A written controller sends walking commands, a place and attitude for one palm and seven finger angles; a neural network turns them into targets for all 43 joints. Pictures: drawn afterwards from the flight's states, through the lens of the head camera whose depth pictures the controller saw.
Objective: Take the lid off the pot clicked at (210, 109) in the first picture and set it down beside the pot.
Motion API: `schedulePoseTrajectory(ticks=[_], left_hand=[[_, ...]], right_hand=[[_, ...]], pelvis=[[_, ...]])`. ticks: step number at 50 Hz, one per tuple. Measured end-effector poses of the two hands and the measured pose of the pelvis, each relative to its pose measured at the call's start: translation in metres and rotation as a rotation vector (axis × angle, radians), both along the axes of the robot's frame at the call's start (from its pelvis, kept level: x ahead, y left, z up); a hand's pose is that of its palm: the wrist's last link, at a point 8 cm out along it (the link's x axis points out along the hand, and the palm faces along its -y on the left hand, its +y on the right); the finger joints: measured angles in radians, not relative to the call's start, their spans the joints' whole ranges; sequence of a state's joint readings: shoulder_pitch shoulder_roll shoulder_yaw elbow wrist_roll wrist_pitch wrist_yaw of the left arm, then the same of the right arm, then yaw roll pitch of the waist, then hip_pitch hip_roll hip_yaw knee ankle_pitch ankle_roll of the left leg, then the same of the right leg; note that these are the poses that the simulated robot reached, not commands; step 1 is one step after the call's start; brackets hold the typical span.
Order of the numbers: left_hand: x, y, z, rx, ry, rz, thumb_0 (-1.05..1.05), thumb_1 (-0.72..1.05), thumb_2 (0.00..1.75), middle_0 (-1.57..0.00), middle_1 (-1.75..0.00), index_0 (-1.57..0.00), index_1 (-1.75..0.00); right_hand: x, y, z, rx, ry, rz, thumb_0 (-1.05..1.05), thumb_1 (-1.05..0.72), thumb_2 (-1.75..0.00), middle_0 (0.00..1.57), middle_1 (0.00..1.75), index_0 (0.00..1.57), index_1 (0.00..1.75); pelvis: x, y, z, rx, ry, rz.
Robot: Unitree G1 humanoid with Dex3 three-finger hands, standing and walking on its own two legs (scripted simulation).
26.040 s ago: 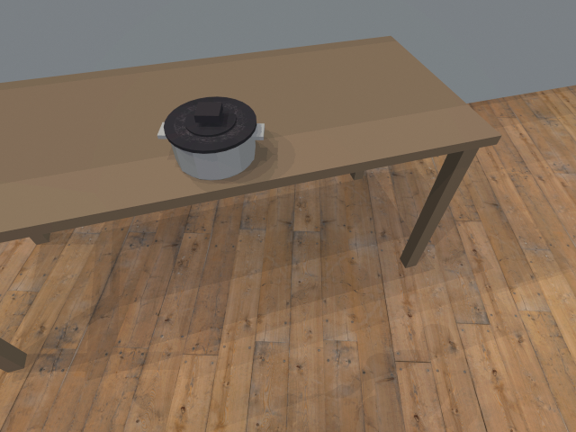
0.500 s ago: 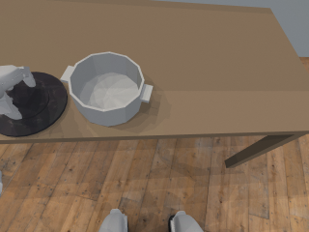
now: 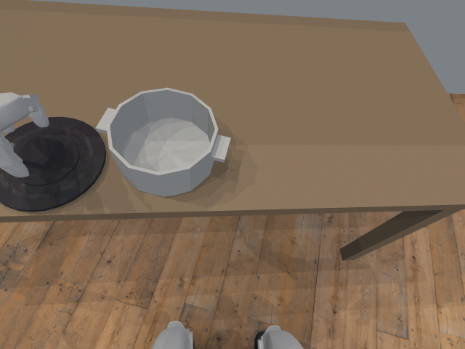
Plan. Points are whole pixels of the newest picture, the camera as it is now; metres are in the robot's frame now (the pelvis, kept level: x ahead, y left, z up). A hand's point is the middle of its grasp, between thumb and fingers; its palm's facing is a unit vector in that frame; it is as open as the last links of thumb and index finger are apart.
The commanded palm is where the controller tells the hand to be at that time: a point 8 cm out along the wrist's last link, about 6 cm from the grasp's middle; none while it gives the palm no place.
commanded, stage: raise the empty hand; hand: left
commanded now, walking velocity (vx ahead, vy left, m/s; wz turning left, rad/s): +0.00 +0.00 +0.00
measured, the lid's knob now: (40, 152) +0.47 +0.34 -0.02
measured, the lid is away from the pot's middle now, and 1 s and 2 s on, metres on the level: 0.23 0.23 0.23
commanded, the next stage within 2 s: draw the hand back to the body in 0.94 s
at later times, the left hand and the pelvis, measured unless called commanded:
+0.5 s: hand out of the picture +0.43 +0.34 +0.10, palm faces -0.43 -0.12 -0.89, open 10.9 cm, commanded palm +0.46 +0.34 +0.16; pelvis +0.00 +0.00 +0.02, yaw +1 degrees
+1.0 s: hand out of the picture +0.44 +0.34 +0.14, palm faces -0.42 -0.12 -0.90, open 10.9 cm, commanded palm +0.46 +0.34 +0.20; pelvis +0.01 -0.01 +0.02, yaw +1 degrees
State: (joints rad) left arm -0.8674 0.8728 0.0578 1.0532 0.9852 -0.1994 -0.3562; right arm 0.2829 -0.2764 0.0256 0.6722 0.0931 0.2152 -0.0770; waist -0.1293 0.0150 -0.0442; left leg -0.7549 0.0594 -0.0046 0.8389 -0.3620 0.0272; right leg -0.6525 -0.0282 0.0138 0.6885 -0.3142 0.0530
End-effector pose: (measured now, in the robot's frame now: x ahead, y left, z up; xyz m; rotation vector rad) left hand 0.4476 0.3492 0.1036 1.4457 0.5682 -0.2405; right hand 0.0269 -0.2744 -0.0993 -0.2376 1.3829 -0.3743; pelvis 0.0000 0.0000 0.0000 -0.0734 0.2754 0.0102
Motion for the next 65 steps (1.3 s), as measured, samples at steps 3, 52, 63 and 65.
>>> schedulePoseTrajectory(ticks=[3,52,63,65], left_hand=[[-0.001,-0.001,0.010,0.001,-0.017,-0.017,0.00,0.11,0.40,-0.29,-0.99,-0.29,-0.99],[-0.001,-0.006,0.097,0.016,-0.078,0.029,0.00,0.11,0.40,-0.29,-0.99,-0.29,-0.99],[-0.019,-0.011,0.092,0.017,-0.096,0.020,0.00,0.11,0.40,-0.29,-0.99,-0.29,-0.99],[-0.025,-0.013,0.092,0.014,-0.099,0.017,0.00,0.11,0.40,-0.29,-0.99,-0.29,-0.99]], right_hand=[[0.004,0.000,0.002,0.000,-0.011,0.002,0.00,-0.90,-0.89,0.21,0.30,0.20,0.30],[0.040,-0.009,0.016,0.051,-0.077,0.045,0.00,-0.90,-0.89,0.21,0.30,0.20,0.30],[0.063,-0.008,0.015,0.081,-0.127,0.073,0.00,-0.91,-0.89,0.21,0.30,0.20,0.30],[0.069,-0.007,0.015,0.087,-0.138,0.087,0.00,-0.91,-0.89,0.21,0.30,0.20,0.30]], pelvis=[[0.001,0.000,0.002,0.001,-0.008,0.001],[0.014,-0.009,0.024,0.025,-0.093,0.017],[0.013,-0.015,0.024,0.030,-0.109,0.023],[0.013,-0.016,0.024,0.031,-0.115,0.026]])
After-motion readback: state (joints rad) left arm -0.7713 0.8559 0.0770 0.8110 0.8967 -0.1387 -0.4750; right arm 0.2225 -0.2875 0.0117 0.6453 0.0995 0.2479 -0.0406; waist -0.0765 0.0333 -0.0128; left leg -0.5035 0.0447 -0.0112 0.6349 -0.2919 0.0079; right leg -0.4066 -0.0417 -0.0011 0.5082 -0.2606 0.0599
